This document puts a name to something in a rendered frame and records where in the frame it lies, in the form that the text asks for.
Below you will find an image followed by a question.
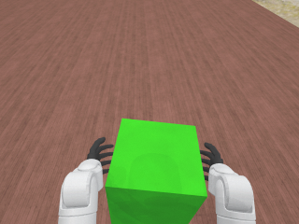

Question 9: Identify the robot left hand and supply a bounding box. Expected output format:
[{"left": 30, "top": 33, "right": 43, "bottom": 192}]
[{"left": 87, "top": 137, "right": 114, "bottom": 174}]

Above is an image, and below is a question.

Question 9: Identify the carton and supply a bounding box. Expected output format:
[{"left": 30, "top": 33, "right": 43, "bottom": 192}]
[{"left": 105, "top": 119, "right": 207, "bottom": 224}]

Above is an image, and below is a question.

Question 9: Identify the robot right hand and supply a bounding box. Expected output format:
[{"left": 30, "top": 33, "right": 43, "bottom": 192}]
[{"left": 199, "top": 142, "right": 223, "bottom": 181}]

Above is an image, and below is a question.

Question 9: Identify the right robot forearm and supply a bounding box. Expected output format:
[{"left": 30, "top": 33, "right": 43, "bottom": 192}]
[{"left": 208, "top": 163, "right": 256, "bottom": 224}]

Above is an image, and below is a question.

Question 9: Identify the left robot forearm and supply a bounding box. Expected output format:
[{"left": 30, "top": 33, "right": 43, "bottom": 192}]
[{"left": 58, "top": 159, "right": 104, "bottom": 224}]

